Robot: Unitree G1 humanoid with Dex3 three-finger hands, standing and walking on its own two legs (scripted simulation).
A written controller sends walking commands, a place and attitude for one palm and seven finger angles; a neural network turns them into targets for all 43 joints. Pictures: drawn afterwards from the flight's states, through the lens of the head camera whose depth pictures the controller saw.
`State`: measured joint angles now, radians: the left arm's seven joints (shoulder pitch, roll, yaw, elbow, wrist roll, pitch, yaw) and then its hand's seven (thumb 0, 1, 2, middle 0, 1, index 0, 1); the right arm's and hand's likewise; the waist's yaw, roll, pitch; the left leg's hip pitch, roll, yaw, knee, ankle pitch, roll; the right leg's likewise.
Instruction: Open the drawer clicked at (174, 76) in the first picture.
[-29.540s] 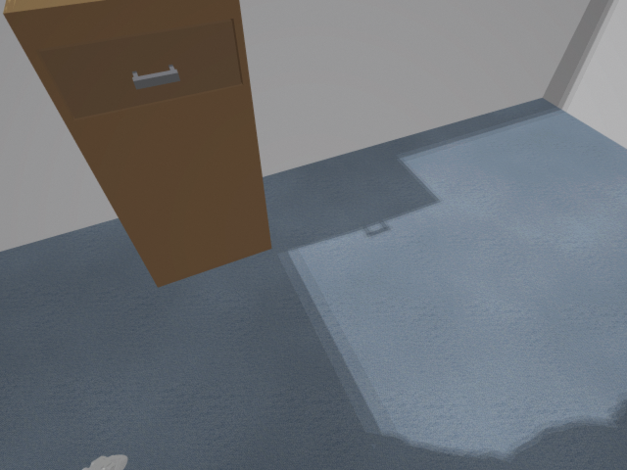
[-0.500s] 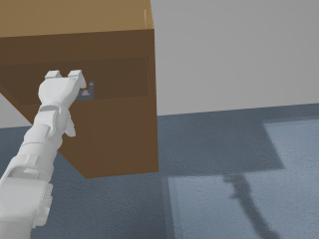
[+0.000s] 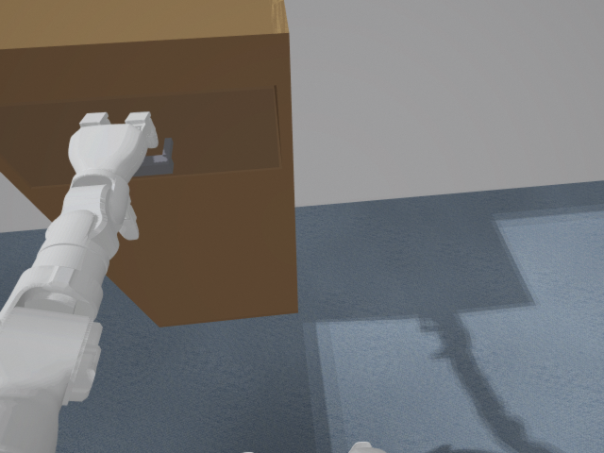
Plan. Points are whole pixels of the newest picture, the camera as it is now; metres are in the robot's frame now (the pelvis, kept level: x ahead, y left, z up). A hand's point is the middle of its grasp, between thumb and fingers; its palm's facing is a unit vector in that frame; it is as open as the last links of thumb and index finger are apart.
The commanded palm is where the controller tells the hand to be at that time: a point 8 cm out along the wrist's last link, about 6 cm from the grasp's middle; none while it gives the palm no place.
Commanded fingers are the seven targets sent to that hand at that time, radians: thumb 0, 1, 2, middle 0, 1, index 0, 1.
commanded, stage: lift the fingers back up to retry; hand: left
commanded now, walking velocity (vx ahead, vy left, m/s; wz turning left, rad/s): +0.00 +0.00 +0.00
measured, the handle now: (138, 156) +0.52 +0.24 +0.07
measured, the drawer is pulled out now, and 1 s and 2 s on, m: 0.00 0.00 0.00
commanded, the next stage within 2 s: re-aim the fingers above the handle in 0.88 s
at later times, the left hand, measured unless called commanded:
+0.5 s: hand (130, 170) +0.48 +0.23 +0.08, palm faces -0.01 -0.01 -1.00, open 13.7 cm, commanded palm +0.45 +0.24 +0.16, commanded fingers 0.00 -0.50 0.30 -0.30 -1.20 -0.30 -1.20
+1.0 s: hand (120, 157) +0.47 +0.23 +0.12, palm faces -0.05 -0.03 -1.00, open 13.8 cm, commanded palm +0.45 +0.24 +0.18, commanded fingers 0.00 -0.50 0.30 -0.30 -1.20 -0.30 -1.20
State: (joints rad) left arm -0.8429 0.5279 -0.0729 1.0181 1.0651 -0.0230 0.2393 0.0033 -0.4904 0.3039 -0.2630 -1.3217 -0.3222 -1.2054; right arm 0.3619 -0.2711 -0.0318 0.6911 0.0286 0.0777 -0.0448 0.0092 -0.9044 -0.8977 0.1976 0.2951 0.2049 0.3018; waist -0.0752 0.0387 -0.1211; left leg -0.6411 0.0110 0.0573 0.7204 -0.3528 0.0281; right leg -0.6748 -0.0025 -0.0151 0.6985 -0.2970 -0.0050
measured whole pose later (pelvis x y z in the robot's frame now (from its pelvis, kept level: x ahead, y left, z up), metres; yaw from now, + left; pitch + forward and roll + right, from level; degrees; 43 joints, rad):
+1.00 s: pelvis +0.03 -0.01 +0.02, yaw +1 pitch +10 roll +0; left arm -0.70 0.51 -0.06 0.73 0.99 -0.05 0.03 0.00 -0.49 0.30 -0.32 -1.20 -0.33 -1.21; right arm 0.24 -0.28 -0.03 0.65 0.04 0.11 -0.05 0.01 -0.90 -0.90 0.20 0.30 0.20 0.30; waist -0.02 0.06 -0.09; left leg -0.40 0.01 0.04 0.56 -0.33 0.01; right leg -0.44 0.00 -0.03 0.57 -0.30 -0.02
